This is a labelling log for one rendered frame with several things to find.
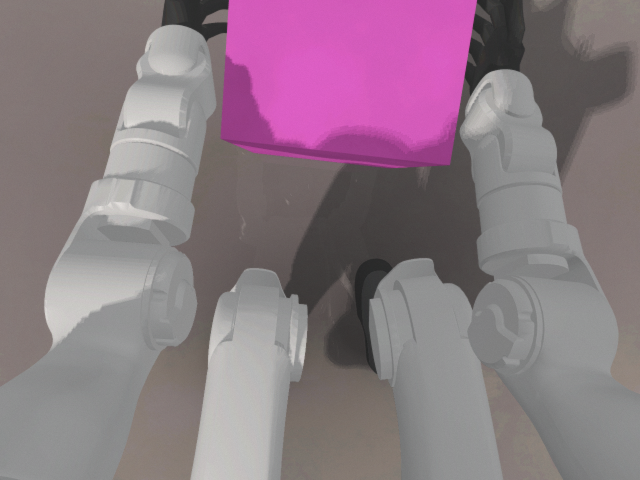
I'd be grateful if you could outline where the robot left upper arm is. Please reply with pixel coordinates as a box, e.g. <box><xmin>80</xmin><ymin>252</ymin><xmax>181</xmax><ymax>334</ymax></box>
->
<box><xmin>0</xmin><ymin>239</ymin><xmax>197</xmax><ymax>480</ymax></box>

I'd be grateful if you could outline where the carton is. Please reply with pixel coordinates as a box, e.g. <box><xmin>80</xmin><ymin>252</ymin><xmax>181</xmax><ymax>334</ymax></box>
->
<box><xmin>220</xmin><ymin>0</ymin><xmax>477</xmax><ymax>168</ymax></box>

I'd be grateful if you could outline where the robot left thigh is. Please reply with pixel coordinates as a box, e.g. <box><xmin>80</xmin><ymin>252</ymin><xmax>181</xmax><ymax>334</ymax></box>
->
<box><xmin>190</xmin><ymin>284</ymin><xmax>308</xmax><ymax>480</ymax></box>

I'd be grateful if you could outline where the robot right thigh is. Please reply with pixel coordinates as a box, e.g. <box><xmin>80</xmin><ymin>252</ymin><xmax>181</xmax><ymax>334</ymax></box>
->
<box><xmin>369</xmin><ymin>275</ymin><xmax>503</xmax><ymax>480</ymax></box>

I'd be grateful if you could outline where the robot right hand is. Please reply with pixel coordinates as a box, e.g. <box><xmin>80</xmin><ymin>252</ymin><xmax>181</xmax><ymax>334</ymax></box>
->
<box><xmin>465</xmin><ymin>0</ymin><xmax>525</xmax><ymax>97</ymax></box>

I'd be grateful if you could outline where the robot thigh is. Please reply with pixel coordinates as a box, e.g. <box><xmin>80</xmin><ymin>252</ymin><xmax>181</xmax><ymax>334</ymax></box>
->
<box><xmin>190</xmin><ymin>284</ymin><xmax>308</xmax><ymax>480</ymax></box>
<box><xmin>369</xmin><ymin>275</ymin><xmax>503</xmax><ymax>480</ymax></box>

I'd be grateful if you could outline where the robot right forearm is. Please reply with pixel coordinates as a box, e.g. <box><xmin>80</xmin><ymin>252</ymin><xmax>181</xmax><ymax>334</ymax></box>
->
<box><xmin>460</xmin><ymin>69</ymin><xmax>619</xmax><ymax>336</ymax></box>

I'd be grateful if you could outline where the robot right upper arm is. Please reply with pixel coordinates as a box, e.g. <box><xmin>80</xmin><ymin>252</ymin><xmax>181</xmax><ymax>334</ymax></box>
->
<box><xmin>467</xmin><ymin>275</ymin><xmax>640</xmax><ymax>480</ymax></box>

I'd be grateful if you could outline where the robot left forearm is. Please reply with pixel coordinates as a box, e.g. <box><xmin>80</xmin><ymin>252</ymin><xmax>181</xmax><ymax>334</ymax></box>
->
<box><xmin>44</xmin><ymin>25</ymin><xmax>216</xmax><ymax>331</ymax></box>

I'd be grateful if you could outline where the robot left hand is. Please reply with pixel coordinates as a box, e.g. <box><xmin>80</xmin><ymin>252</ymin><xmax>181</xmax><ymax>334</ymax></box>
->
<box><xmin>161</xmin><ymin>0</ymin><xmax>229</xmax><ymax>42</ymax></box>

